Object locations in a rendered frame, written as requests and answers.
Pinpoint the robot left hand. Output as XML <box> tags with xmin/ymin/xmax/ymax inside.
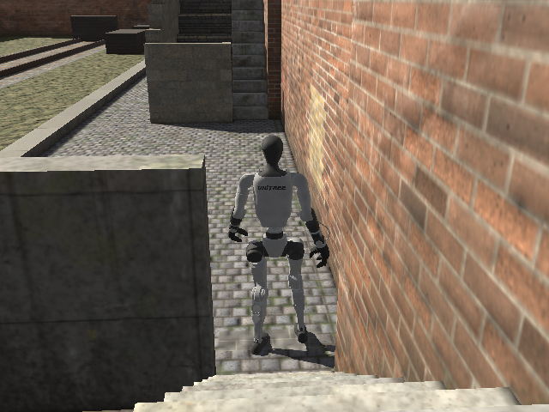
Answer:
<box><xmin>228</xmin><ymin>228</ymin><xmax>248</xmax><ymax>242</ymax></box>

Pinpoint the robot left forearm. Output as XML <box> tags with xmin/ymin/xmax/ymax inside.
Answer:
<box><xmin>229</xmin><ymin>206</ymin><xmax>242</xmax><ymax>233</ymax></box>

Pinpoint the robot right upper arm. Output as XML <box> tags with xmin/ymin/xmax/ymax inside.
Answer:
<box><xmin>290</xmin><ymin>173</ymin><xmax>313</xmax><ymax>221</ymax></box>

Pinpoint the robot right hand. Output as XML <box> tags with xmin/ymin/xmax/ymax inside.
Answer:
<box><xmin>310</xmin><ymin>244</ymin><xmax>329</xmax><ymax>268</ymax></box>

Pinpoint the robot right forearm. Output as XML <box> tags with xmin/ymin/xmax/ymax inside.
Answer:
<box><xmin>305</xmin><ymin>208</ymin><xmax>326</xmax><ymax>248</ymax></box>

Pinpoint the robot torso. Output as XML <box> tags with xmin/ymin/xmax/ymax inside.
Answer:
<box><xmin>253</xmin><ymin>169</ymin><xmax>293</xmax><ymax>258</ymax></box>

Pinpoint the robot left upper arm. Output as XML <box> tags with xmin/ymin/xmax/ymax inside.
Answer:
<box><xmin>232</xmin><ymin>173</ymin><xmax>256</xmax><ymax>220</ymax></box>

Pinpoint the humanoid robot head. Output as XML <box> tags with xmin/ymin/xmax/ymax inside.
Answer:
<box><xmin>258</xmin><ymin>136</ymin><xmax>287</xmax><ymax>177</ymax></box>

